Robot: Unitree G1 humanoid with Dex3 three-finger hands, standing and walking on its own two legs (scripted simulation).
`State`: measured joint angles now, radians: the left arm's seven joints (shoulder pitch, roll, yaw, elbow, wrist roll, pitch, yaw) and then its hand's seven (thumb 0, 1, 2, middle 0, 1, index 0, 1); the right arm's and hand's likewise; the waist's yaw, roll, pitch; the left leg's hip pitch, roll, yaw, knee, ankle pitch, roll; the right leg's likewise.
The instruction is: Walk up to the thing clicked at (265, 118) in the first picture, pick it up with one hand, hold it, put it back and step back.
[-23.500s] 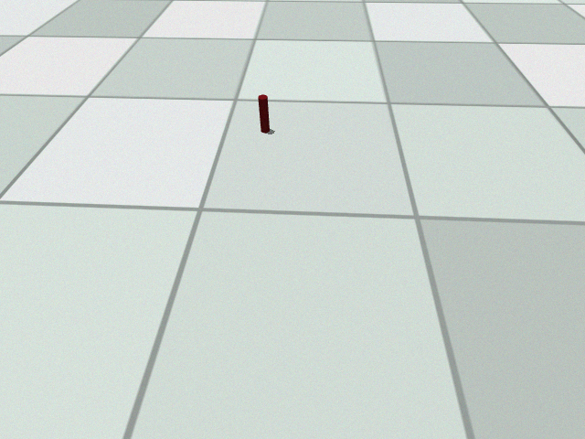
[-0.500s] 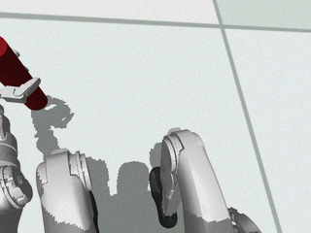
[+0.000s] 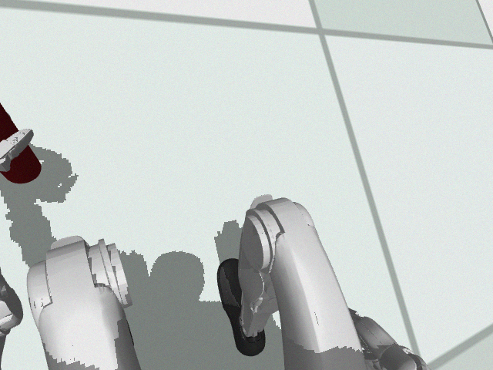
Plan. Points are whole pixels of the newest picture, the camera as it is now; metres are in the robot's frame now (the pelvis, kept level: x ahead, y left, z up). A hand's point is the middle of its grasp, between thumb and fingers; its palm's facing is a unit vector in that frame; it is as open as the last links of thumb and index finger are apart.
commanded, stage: lower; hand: left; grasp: from the side
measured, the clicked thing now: out of the picture +0.48 +0.27 -0.12
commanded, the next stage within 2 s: loosen in 0.92 s
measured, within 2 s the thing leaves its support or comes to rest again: neither
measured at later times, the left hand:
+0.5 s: hand out of the picture +0.50 +0.27 -0.14, palm faces +0.22 -0.97 -0.05, open 8.8 cm
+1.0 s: hand (5, 130) +0.50 +0.27 -0.16, palm faces +0.21 -0.98 -0.04, open 8.8 cm
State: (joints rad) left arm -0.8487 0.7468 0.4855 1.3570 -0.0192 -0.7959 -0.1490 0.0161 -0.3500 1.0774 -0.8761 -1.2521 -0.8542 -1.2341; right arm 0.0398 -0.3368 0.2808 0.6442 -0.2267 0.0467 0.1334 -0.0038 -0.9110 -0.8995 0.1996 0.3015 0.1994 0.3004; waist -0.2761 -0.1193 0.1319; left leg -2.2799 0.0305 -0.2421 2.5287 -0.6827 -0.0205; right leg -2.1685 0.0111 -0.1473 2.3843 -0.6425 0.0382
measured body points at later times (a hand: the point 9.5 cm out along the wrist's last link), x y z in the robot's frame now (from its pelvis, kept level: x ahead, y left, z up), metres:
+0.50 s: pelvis +0.00 +0.01 +0.00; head +0.25 +0.15 +0.33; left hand +0.48 +0.32 -0.14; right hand +0.10 -0.26 -0.06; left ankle +0.08 +0.13 -0.27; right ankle +0.12 -0.12 -0.27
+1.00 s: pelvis +0.00 +0.01 +0.00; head +0.26 +0.17 +0.32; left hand +0.48 +0.32 -0.16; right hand +0.11 -0.25 -0.05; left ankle +0.08 +0.13 -0.27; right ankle +0.12 -0.12 -0.27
